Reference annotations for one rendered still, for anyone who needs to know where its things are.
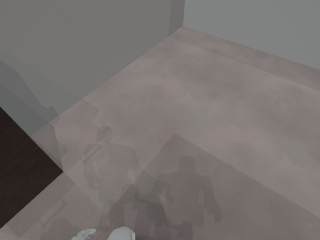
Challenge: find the robot left hand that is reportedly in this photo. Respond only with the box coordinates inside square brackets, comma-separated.
[71, 228, 96, 240]

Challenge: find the left robot thigh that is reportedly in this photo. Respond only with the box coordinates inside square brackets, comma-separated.
[107, 227, 136, 240]

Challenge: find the cabinet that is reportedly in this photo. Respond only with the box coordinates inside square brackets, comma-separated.
[0, 107, 63, 229]

